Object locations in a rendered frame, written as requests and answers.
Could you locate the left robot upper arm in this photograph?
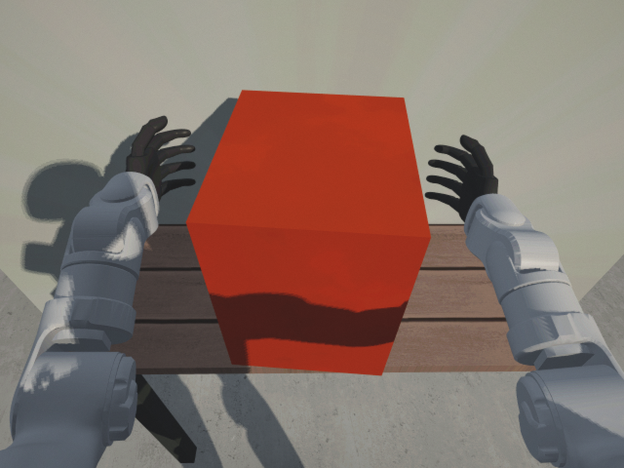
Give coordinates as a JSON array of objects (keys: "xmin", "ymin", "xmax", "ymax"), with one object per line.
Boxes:
[{"xmin": 0, "ymin": 352, "xmax": 137, "ymax": 468}]

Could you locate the table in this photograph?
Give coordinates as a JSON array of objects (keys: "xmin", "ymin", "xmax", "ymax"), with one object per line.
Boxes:
[{"xmin": 68, "ymin": 224, "xmax": 536, "ymax": 463}]

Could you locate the robot left forearm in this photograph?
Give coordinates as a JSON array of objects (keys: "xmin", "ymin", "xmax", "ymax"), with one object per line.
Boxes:
[{"xmin": 10, "ymin": 172, "xmax": 159, "ymax": 441}]

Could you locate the right robot hand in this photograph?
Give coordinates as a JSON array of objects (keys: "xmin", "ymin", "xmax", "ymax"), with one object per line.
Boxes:
[{"xmin": 425, "ymin": 135, "xmax": 498, "ymax": 222}]

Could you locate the left robot hand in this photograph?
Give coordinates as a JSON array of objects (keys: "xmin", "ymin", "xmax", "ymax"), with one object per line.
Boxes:
[{"xmin": 126, "ymin": 116, "xmax": 196, "ymax": 201}]

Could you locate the robot right forearm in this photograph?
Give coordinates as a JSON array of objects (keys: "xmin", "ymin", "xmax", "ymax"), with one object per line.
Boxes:
[{"xmin": 464, "ymin": 194, "xmax": 624, "ymax": 379}]

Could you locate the carton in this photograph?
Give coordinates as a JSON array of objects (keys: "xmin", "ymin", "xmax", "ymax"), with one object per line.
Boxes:
[{"xmin": 186, "ymin": 90, "xmax": 431, "ymax": 375}]

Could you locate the right robot upper arm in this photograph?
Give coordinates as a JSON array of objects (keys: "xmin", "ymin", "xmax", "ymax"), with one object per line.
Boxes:
[{"xmin": 516, "ymin": 365, "xmax": 624, "ymax": 468}]

